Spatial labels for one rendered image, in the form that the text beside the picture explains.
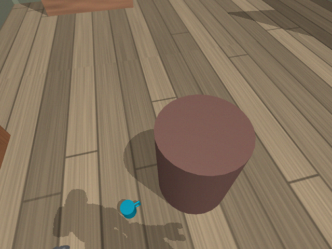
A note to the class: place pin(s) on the mug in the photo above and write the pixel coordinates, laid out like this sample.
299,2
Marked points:
128,208

